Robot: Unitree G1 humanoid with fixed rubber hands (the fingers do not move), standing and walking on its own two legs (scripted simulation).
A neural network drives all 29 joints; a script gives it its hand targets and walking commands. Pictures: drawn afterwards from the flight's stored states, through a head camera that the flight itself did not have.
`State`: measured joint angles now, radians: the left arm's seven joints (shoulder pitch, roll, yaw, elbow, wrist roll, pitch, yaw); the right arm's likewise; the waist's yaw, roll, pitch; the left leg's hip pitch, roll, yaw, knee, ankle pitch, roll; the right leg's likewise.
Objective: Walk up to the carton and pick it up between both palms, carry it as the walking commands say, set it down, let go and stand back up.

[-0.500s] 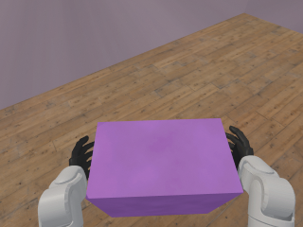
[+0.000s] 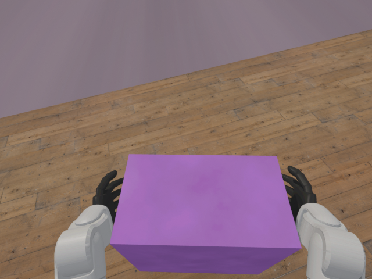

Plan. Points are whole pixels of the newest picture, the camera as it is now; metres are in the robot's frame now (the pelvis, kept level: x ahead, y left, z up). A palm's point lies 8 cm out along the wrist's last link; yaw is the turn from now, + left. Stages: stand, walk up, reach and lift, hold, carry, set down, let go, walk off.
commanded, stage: carry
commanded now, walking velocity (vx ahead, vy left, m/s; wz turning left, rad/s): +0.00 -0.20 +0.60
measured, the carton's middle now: (200, 220) +0.24 -0.01 +0.00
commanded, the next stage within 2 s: none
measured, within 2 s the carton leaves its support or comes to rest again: neither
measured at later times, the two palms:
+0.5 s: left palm out of the picture +0.11 +0.18 +0.05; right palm (278, 199) +0.26 -0.15 +0.07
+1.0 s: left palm out of the picture +0.07 +0.08 +0.08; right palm (300, 177) +0.30 -0.21 +0.07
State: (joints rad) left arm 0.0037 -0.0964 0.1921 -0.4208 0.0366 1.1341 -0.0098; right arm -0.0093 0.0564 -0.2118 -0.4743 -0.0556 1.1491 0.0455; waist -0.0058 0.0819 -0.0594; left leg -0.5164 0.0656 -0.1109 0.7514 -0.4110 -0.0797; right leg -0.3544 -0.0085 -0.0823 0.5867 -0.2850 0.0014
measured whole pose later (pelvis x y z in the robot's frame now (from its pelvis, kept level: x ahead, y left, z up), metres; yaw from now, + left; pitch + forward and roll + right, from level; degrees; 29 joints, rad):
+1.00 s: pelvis -0.01 -0.20 +0.01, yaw +37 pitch +3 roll +1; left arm 0.06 -0.12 0.22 -0.50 0.06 1.15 -0.01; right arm -0.05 0.04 -0.18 -0.45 -0.03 1.17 0.05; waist -0.03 0.04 -0.02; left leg -0.56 0.04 0.11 1.02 -0.43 -0.02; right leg -0.27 -0.07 -0.22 0.52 -0.30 -0.04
